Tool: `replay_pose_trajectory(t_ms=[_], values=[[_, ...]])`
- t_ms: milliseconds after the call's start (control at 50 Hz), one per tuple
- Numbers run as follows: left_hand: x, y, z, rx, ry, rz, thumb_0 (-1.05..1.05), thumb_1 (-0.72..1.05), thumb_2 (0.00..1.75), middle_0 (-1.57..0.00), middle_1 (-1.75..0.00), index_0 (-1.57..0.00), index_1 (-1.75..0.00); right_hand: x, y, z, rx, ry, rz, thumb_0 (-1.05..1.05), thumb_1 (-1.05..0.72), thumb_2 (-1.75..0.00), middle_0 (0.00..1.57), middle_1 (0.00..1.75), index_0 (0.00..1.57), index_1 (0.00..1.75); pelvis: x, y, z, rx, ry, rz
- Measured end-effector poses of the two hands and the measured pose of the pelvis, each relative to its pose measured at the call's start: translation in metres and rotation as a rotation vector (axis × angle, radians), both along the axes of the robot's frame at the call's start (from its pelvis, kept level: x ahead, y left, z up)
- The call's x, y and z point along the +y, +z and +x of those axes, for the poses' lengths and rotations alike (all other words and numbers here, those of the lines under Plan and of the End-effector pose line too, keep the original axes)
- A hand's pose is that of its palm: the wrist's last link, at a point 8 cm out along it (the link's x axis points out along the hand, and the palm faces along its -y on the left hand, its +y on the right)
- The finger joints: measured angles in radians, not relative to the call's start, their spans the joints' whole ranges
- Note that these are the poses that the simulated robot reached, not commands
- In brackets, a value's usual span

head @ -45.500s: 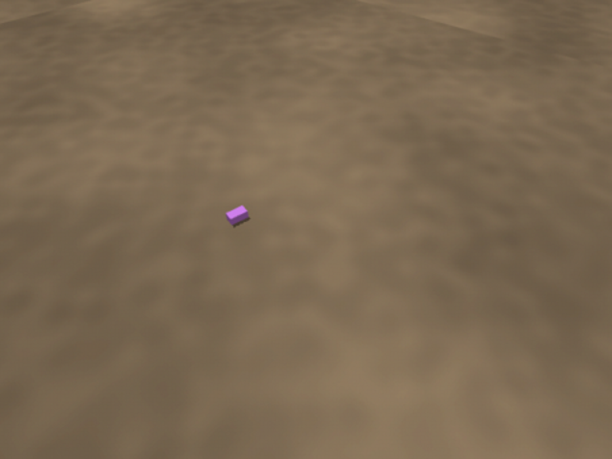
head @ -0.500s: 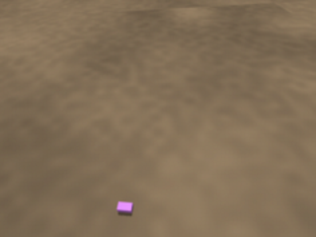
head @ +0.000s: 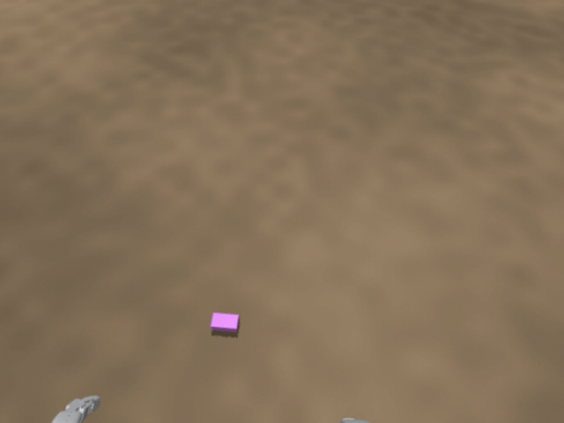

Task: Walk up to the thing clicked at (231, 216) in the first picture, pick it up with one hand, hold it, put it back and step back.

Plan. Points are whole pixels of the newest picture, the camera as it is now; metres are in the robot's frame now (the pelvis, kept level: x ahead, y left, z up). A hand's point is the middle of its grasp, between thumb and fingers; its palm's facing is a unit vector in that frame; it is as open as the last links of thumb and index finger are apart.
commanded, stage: step back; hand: left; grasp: from above
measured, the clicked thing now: (225, 322) +0.50 +0.18 -0.74
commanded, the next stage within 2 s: none
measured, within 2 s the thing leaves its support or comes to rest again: neither
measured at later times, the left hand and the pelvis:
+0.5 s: hand out of the picture +0.02 +0.27 -0.15, palm faces -0.11 -0.91 -0.39, open 7.4 cm; pelvis -0.09 +0.01 +0.00, yaw -6 degrees
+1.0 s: hand out of the picture -0.10 +0.29 -0.14, palm faces -0.04 -0.93 -0.37, open 7.4 cm; pelvis -0.23 +0.03 +0.01, yaw -4 degrees
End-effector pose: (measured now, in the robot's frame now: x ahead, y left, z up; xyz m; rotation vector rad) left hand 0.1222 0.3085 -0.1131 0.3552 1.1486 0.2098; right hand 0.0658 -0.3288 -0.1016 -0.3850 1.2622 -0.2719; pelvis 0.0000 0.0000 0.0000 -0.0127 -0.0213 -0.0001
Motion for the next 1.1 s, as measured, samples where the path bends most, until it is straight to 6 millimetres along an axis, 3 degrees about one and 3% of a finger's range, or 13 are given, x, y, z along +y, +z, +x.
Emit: replay_pose_trajectory(t_ms=[120, 280, 460, 560, 700, 800, 940, 1100], values=[[0.015, -0.005, 0.003, -0.018, -0.004, -0.013, 0.01, 0.9, 0.9, -0.21, -0.3, -0.2, -0.3, 0.028, 0.01, -0.033, 0.048, -0.003, -0.008, 0.0, -0.9, -0.9, 0.2, 0.3, 0.2, 0.3, 0.015, 0.006, -0.019, -0.002, -0.009, -0.012], [0.015, -0.003, -0.036, 0.042, -0.052, -0.024, 0.01, 0.9, 0.9, -0.21, -0.3, -0.2, -0.3, 0.046, 0.013, -0.045, -0.053, -0.025, 0.007, 0.0, -0.9, -0.9, 0.2, 0.3, 0.2, 0.3, 0.024, 0.01, -0.042, -0.009, -0.061, -0.013], [0.004, 0.002, -0.089, 0.042, -0.081, 0.016, 0.01, 0.9, 0.9, -0.21, -0.3, -0.2, -0.3, 0.03, -0.01, -0.073, -0.139, -0.035, 0.052, 0.0, -0.9, -0.9, 0.2, 0.3, 0.2, 0.3, 0.011, -0.004, -0.085, -0.03, -0.111, -0.001], [-0.003, 0.017, -0.125, 0.034, -0.068, 0.019, 0.01, 0.9, 0.9, -0.21, -0.3, -0.21, -0.3, 0.022, -0.009, -0.099, -0.12, -0.052, 0.064, 0.0, -0.9, -0.9, 0.2, 0.3, 0.2, 0.3, 0.007, 0.004, -0.107, -0.034, -0.103, 0.024], [0.005, 0.028, -0.138, -0.058, -0.061, 0.032, 0.01, 0.9, 0.9, -0.21, -0.3, -0.21, -0.31, 0.022, -0.005, -0.148, -0.045, -0.012, 0.031, 0.0, -0.9, -0.9, 0.2, 0.3, 0.2, 0.3, 0.016, 0.007, -0.141, -0.012, -0.056, 0.026], [0.022, 0.014, -0.151, -0.119, -0.062, 0.005, 0.01, 0.9, 0.9, -0.21, -0.3, -0.21, -0.31, 0.036, -0.006, -0.177, -0.032, 0.02, -0.002, 0.0, -0.9, -0.9, 0.2, 0.3, 0.2, 0.3, 0.029, -0.005, -0.173, -0.029, -0.025, 0.033], [0.028, 0.012, -0.199, -0.063, -0.034, -0.021, 0.01, 0.9, 0.9, -0.21, -0.3, -0.2, -0.3, 0.053, 0.016, -0.211, -0.073, 0.03, 0.007, 0.0, -0.9, -0.9, 0.2, 0.3, 0.2, 0.3, 0.032, 0.01, -0.211, -0.022, -0.042, -0.01], [0.024, 0.006, -0.27, 0.018, -0.062, 0.005, 0.01, 0.9, 0.9, -0.21, -0.3, -0.2, -0.3, 0.038, 0.018, -0.237, -0.179, 0.032, -0.008, 0.0, -0.9, -0.9, 0.2, 0.3, 0.2, 0.3, 0.022, 0.004, -0.265, -0.015, -0.101, -0.006]])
